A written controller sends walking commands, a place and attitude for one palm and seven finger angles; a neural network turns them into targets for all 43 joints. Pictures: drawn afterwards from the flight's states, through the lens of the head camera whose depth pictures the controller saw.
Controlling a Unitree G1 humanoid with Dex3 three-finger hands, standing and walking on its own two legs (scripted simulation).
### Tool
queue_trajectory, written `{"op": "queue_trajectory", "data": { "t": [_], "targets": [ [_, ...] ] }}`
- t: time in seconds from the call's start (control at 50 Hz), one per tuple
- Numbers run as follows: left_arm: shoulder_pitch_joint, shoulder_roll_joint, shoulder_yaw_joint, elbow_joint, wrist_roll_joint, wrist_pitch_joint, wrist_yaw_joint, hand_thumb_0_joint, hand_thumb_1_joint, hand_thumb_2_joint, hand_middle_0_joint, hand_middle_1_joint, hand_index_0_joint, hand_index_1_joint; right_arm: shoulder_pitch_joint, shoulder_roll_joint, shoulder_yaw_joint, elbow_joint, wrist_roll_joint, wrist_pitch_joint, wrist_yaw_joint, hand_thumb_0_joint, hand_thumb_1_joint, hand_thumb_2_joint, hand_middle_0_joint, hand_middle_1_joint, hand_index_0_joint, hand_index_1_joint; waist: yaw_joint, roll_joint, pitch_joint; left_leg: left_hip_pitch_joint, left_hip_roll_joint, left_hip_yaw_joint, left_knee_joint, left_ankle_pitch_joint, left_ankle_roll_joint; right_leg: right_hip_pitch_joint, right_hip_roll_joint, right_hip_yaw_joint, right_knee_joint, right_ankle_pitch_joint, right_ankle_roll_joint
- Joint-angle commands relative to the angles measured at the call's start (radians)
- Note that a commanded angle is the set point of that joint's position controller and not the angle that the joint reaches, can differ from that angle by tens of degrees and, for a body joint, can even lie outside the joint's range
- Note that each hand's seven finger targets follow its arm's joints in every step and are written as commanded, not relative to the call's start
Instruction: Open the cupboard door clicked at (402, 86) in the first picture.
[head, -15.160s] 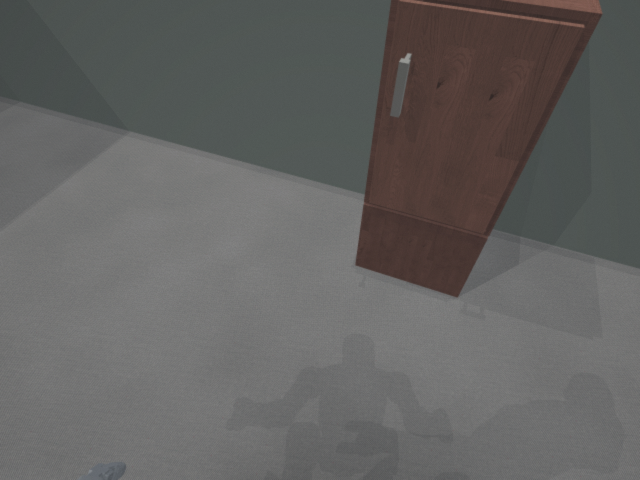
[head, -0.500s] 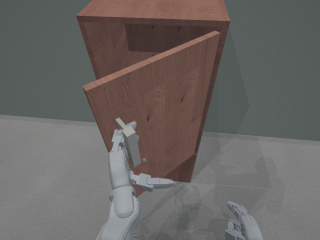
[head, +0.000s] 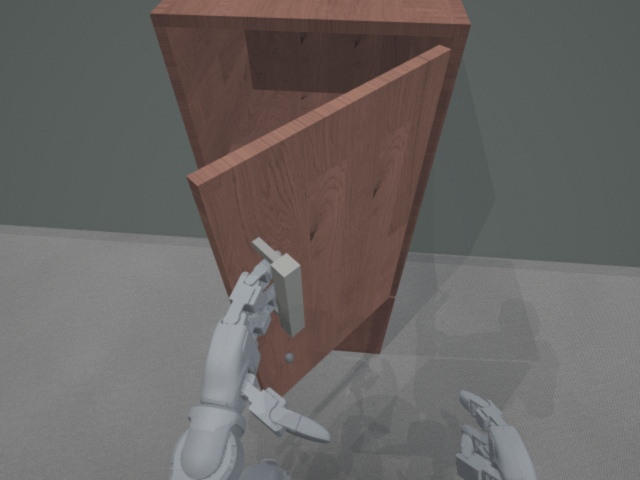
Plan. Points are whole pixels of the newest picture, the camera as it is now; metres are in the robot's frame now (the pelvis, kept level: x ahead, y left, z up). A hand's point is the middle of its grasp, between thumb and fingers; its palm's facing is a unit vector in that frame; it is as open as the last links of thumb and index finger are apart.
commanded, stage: slide the hand sideways off the handle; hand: left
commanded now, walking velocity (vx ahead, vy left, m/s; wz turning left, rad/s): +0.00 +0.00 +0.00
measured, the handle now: (278, 288) +0.32 +0.06 +0.09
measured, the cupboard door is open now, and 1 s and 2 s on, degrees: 49 49 49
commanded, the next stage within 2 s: draw the hand back to the body in 0.80 s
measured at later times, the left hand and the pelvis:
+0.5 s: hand (246, 394) +0.20 +0.09 +0.08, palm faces -0.10 -0.99 -0.02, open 16.2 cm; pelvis +0.00 -0.01 -0.01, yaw +0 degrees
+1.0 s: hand (203, 412) +0.18 +0.12 +0.08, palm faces -0.09 -1.00 -0.02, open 16.3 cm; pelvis +0.00 -0.01 -0.01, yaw +1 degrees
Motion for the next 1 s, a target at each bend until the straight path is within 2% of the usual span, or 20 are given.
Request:
{"op": "queue_trajectory", "data": {
  "t": [0.0,0.04,0.1,0.14,0.18,0.22,0.28,0.3,0.38,0.44,0.52,0.64,0.74,0.76,0.8,0.82,0.88,0.92,0.94,0.98],
  "targets": [
    [-0.065,0.014,0.018,-0.27,0.011,-0.063,-0.008,0.0,-0.5,0.3,-0.15,-0.3,-0.15,-0.3,-0.095,-0.098,-0.035,-0.194,0.001,-0.043,-0.007,0.0,-0.9,-0.9,0.2,0.3,0.2,0.3,0.004,-0.043,-0.151,0.188,-0.007,-0.013,-0.143,0.089,0.022,-0.042,0.034,-0.058,-0.153,0.196,-0.046],
    [-0.044,0.022,0.031,-0.281,0.004,-0.056,-0.015,0.0,-0.5,0.3,-0.15,-0.3,-0.15,-0.3,-0.092,-0.099,-0.037,-0.2,0.001,-0.041,-0.013,0.0,-0.9,-0.9,0.2,0.3,0.2,0.3,0.007,-0.071,-0.164,0.184,-0.007,-0.013,-0.138,0.095,0.024,-0.033,0.036,-0.056,-0.154,0.203,-0.044],
    [-0.02,0.03,0.04,-0.317,-0.019,-0.051,-0.035,0.0,-0.5,0.3,-0.15,-0.3,-0.15,-0.3,-0.088,-0.101,-0.035,-0.205,0.006,-0.047,-0.02,0.0,-0.9,-0.9,0.2,0.3,0.2,0.3,0.001,-0.063,-0.156,0.185,-0.008,-0.013,-0.134,0.09,0.024,-0.04,0.039,-0.059,-0.155,0.202,-0.041],
    [0.026,0.037,0.051,-0.341,-0.027,-0.055,-0.045,0.0,-0.5,0.3,-0.15,-0.3,-0.15,-0.3,-0.086,-0.099,-0.037,-0.209,0.009,-0.052,-0.02,0.0,-0.9,-0.9,0.2,0.3,0.2,0.3,0.008,-0.036,-0.178,0.195,-0.007,-0.011,-0.128,0.12,0.023,-0.032,0.04,-0.059,-0.143,0.231,-0.043],
    [0.079,0.043,0.06,-0.343,-0.039,-0.051,-0.055,0.0,-0.5,0.3,-0.15,-0.3,-0.15,-0.3,-0.073,-0.101,-0.036,-0.214,0.009,-0.054,-0.021,0.0,-0.9,-0.9,0.2,0.3,0.2,0.3,0.006,-0.059,-0.166,0.185,-0.008,-0.011,-0.123,0.129,0.023,-0.03,0.041,-0.063,-0.141,0.25,-0.04],
    [0.098,0.072,0.088,-0.352,-0.039,-0.054,-0.061,0.0,-0.5,0.3,-0.15,-0.3,-0.15,-0.3,-0.068,-0.105,-0.038,-0.214,0.009,-0.057,-0.022,0.0,-0.9,-0.9,0.2,0.3,0.2,0.3,0.008,-0.056,-0.16,0.174,-0.007,-0.014,-0.118,0.134,0.022,-0.027,0.042,-0.062,-0.134,0.251,-0.041],
    [0.137,0.072,0.086,-0.37,-0.047,-0.064,-0.081,0.0,-0.5,0.3,-0.15,-0.3,-0.15,-0.3,-0.062,-0.105,-0.038,-0.223,0.009,-0.06,-0.022,0.0,-0.9,-0.9,0.2,0.3,0.2,0.3,0.004,-0.059,-0.145,0.159,-0.011,-0.01,-0.108,0.13,0.024,-0.04,0.041,-0.061,-0.13,0.258,-0.037],
    [0.131,0.079,0.09,-0.4,-0.051,-0.071,-0.087,0.0,-0.5,0.3,-0.15,-0.3,-0.15,-0.3,-0.063,-0.104,-0.04,-0.227,0.01,-0.064,-0.023,0.0,-0.9,-0.9,0.2,0.3,0.2,0.3,0.005,-0.042,-0.164,0.161,-0.013,-0.009,-0.101,0.136,0.025,-0.039,0.04,-0.056,-0.125,0.266,-0.037],
    [0.188,0.114,0.145,-0.393,-0.08,-0.077,-0.118,0.0,-0.5,0.3,-0.15,-0.3,-0.15,-0.3,-0.058,-0.109,-0.043,-0.228,0.013,-0.068,-0.033,0.0,-0.9,-0.9,0.2,0.3,0.2,0.3,0.006,-0.077,-0.141,0.126,-0.017,-0.002,-0.086,0.11,0.026,-0.043,0.041,-0.047,-0.136,0.247,-0.031],
    [0.209,0.15,0.193,-0.406,-0.1,-0.083,-0.142,0.0,-0.5,0.3,-0.15,-0.3,-0.15,-0.3,-0.06,-0.11,-0.047,-0.227,0.017,-0.074,-0.042,0.0,-0.9,-0.9,0.2,0.3,0.2,0.3,0.014,-0.058,-0.152,0.12,-0.018,0.002,-0.073,0.119,0.026,-0.041,0.04,-0.039,-0.133,0.255,-0.03],
    [0.279,0.159,0.23,-0.414,-0.139,-0.085,-0.173,0.0,-0.5,0.3,-0.15,-0.3,-0.15,-0.3,-0.057,-0.109,-0.051,-0.224,0.023,-0.08,-0.048,0.0,-0.9,-0.9,0.2,0.3,0.2,0.3,0.025,-0.045,-0.171,0.116,-0.022,0.004,-0.065,0.149,0.025,-0.014,0.041,-0.039,-0.127,0.296,-0.029],
    [0.281,0.195,0.259,-0.427,-0.168,-0.101,-0.23,0.0,-0.5,0.3,-0.15,-0.3,-0.15,-0.3,-0.053,-0.114,-0.058,-0.216,0.03,-0.092,-0.063,0.0,-0.9,-0.9,0.2,0.3,0.2,0.3,0.007,-0.05,-0.14,0.092,-0.023,0.001,-0.045,0.135,0.026,-0.045,0.036,-0.025,-0.132,0.293,-0.018],
    [0.304,0.221,0.313,-0.415,-0.205,-0.109,-0.268,0.0,-0.5,0.3,-0.15,-0.3,-0.15,-0.3,-0.06,-0.115,-0.062,-0.21,0.035,-0.098,-0.076,0.0,-0.9,-0.9,0.2,0.3,0.2,0.3,0.017,-0.053,-0.148,0.077,-0.023,-0.001,-0.035,0.118,0.024,-0.049,0.036,-0.016,-0.134,0.254,-0.017],
    [0.304,0.198,0.29,-0.418,-0.211,-0.109,-0.277,0.0,-0.5,0.3,-0.15,-0.3,-0.15,-0.3,-0.06,-0.115,-0.06,-0.214,0.035,-0.101,-0.076,0.0,-0.9,-0.9,0.2,0.3,0.2,0.3,0.012,-0.05,-0.145,0.077,-0.025,0.0,-0.034,0.11,0.025,-0.054,0.035,-0.017,-0.137,0.244,-0.015],
    [0.261,0.203,0.28,-0.43,-0.216,-0.111,-0.28,0.0,-0.5,0.3,-0.15,-0.3,-0.15,-0.3,-0.058,-0.119,-0.056,-0.213,0.035,-0.107,-0.078,0.0,-0.9,-0.9,0.2,0.3,0.2,0.3,0.005,-0.034,-0.135,0.074,-0.025,-0.007,-0.036,0.093,0.026,-0.073,0.038,-0.022,-0.136,0.207,-0.019],
    [0.252,0.219,0.295,-0.427,-0.215,-0.112,-0.276,0.0,-0.5,0.3,-0.15,-0.3,-0.15,-0.3,-0.061,-0.12,-0.058,-0.209,0.036,-0.109,-0.082,0.0,-0.9,-0.9,0.2,0.3,0.2,0.3,0.007,-0.05,-0.137,0.072,-0.023,-0.01,-0.036,0.089,0.027,-0.071,0.039,-0.021,-0.138,0.19,-0.021],
    [0.273,0.207,0.286,-0.409,-0.21,-0.104,-0.275,0.0,-0.5,0.3,-0.15,-0.3,-0.15,-0.3,-0.058,-0.119,-0.057,-0.209,0.038,-0.113,-0.081,0.0,-0.9,-0.9,0.2,0.3,0.2,0.3,0.012,-0.033,-0.133,0.077,-0.021,-0.01,-0.044,0.08,0.026,-0.084,0.041,-0.03,-0.135,0.174,-0.023],
    [0.24,0.262,0.33,-0.459,-0.208,-0.095,-0.264,0.0,-0.5,0.3,-0.15,-0.3,-0.15,-0.3,-0.061,-0.12,-0.058,-0.21,0.038,-0.112,-0.086,0.0,-0.9,-0.9,0.2,0.3,0.2,0.3,0.021,-0.02,-0.161,0.098,-0.019,-0.012,-0.06,0.085,0.028,-0.059,0.044,-0.03,-0.14,0.168,-0.026],
    [0.255,0.267,0.34,-0.481,-0.209,-0.087,-0.259,0.0,-0.5,0.3,-0.15,-0.3,-0.15,-0.3,-0.064,-0.117,-0.054,-0.216,0.039,-0.111,-0.087,0.0,-0.9,-0.9,0.2,0.3,0.2,0.3,0.03,0.0,-0.176,0.114,-0.02,-0.01,-0.069,0.094,0.028,-0.048,0.043,-0.032,-0.142,0.178,-0.027],
    [0.256,0.265,0.349,-0.484,-0.214,-0.064,-0.255,0.0,-0.5,0.3,-0.15,-0.3,-0.15,-0.3,-0.063,-0.112,-0.049,-0.215,0.045,-0.109,-0.088,0.0,-0.9,-0.9,0.2,0.3,0.2,0.3,0.028,0.008,-0.16,0.132,-0.017,-0.009,-0.088,0.095,0.028,-0.042,0.047,-0.045,-0.152,0.187,-0.026]
  ]
}}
